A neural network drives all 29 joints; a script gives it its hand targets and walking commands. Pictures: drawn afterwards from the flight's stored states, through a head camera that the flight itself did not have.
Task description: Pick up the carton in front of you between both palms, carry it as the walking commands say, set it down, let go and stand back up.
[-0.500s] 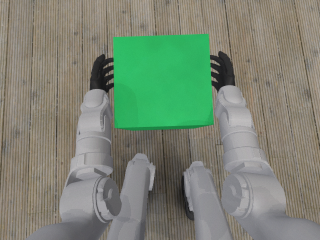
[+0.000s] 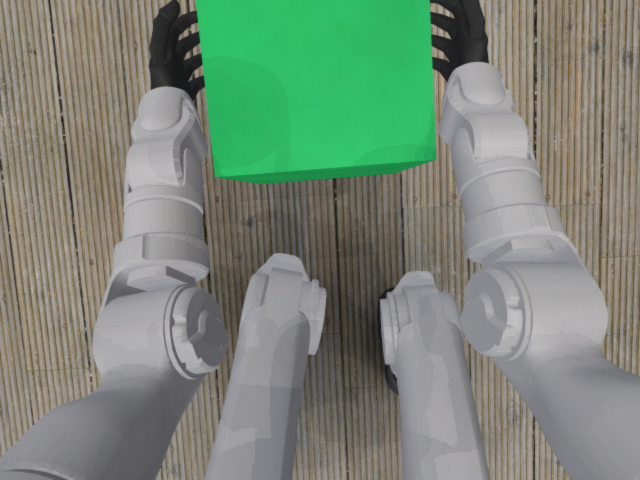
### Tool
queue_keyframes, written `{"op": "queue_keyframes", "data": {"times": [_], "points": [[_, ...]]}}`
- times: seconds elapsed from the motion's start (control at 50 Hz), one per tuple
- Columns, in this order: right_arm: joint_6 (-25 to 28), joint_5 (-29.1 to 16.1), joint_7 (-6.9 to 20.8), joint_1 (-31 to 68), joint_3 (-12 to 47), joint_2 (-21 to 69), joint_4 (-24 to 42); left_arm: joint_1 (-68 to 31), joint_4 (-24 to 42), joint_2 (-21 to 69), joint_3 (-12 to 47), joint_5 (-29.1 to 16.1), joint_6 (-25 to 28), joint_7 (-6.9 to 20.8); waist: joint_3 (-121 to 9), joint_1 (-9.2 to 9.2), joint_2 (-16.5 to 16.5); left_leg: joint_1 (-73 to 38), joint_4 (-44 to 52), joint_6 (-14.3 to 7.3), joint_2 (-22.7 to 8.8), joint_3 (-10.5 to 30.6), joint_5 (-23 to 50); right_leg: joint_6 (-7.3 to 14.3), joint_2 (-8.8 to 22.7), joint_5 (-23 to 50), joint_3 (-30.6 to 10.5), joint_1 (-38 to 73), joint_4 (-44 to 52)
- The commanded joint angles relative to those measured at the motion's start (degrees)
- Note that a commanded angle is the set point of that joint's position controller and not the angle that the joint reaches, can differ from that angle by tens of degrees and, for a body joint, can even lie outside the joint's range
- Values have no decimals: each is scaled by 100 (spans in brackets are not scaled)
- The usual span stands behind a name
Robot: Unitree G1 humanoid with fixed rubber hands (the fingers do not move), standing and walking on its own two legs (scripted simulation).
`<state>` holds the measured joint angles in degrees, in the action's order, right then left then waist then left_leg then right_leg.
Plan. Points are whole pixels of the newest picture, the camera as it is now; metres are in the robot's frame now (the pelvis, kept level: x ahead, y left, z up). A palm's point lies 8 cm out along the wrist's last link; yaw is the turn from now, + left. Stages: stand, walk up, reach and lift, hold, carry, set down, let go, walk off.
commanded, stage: set down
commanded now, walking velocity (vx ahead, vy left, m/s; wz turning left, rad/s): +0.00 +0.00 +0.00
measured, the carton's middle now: (320, 93) +0.51 +0.08 -0.21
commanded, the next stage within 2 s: none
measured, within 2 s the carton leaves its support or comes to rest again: rests again in 1.38 s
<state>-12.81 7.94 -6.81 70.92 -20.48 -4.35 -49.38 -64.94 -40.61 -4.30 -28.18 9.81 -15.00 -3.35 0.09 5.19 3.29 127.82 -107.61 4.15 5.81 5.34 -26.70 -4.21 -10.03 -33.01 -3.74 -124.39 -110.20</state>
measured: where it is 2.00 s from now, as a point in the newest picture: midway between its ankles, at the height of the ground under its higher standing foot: (336, 345)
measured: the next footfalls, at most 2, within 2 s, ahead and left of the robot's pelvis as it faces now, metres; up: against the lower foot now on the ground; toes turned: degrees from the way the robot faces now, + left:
none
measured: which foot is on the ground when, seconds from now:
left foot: down 0.00-1.00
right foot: down 0.00-1.00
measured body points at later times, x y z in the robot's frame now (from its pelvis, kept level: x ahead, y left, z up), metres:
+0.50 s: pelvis +0.01 +0.00 -0.05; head +0.36 +0.02 +0.22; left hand +0.50 +0.24 -0.22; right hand +0.56 -0.06 -0.22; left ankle +0.12 +0.13 -0.41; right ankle +0.10 -0.12 -0.41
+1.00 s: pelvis +0.00 -0.01 -0.06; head +0.36 +0.02 +0.20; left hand +0.50 +0.23 -0.24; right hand +0.56 -0.07 -0.24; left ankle +0.12 +0.13 -0.41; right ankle +0.09 -0.12 -0.41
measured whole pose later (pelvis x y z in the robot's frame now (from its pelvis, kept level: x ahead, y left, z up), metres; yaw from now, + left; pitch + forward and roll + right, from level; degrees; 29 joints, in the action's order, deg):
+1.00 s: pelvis +0.00 -0.01 -0.06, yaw +0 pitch +39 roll +1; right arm -8.6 1.7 -6.9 82.3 -10.9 -12.2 -64.4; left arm -73.2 -53.0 -10.5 -26.8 6.5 -10.5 0.2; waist 15.5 6.9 3.7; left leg 130.3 -121.9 3.5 2.0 2.5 -31.1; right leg -2.8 -10.2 -36.2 -2.4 -128.4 -125.3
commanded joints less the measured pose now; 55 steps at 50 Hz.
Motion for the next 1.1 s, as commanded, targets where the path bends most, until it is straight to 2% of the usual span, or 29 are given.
{"op": "queue_keyframes", "data": {"times": [0.0,0.16,0.22,0.26,0.4,0.62,0.9,1.08], "points": [[153,-593,1070,3438,2344,4985,74,-3706,83,4579,2694,-672,156,1345,-6438,391,-13,-4242,500,-62,132,-1064,1668,181,-210,1119,820,2430,742],[239,-946,987,4029,2653,4709,122,-4309,159,4236,2806,-1002,247,1440,-6449,575,125,-3810,-67,-59,42,-1145,1796,203,-146,1285,802,2527,156],[249,-1042,964,4118,2882,4819,235,-4458,286,4185,2822,-1179,274,1515,-6372,657,512,-3607,-226,-100,38,-1093,2126,173,-131,1662,833,2652,-40],[287,-1148,947,4126,3046,4963,352,-4379,270,4179,2839,-1247,293,1541,-6442,686,625,-3737,-325,-125,38,-1081,2338,151,-137,1852,846,2666,-122],[351,-1039,1027,3710,2850,4982,-43,-3859,-308,4199,2552,-1013,302,1644,-5534,654,505,-3236,-485,-174,31,-1060,2239,208,-142,1846,745,2131,-172],[466,-990,1058,3836,2508,4511,-417,-4138,-398,3674,2288,-869,460,1635,-4768,648,382,-2798,-588,-250,-19,-1005,1902,278,-165,1526,641,1660,-255],[607,-1005,1215,3888,2332,3947,-820,-4040,-855,3206,2020,-741,624,1536,-3875,673,404,-2622,-724,-377,-61,-849,1777,331,-105,1323,556,1159,-443],[564,-691,1266,3613,1897,3262,-1252,-3755,-1332,2703,1533,-439,610,1521,-3021,553,390,-2149,-712,-439,-94,-772,1146,377,-47,815,496,862,-405]]}}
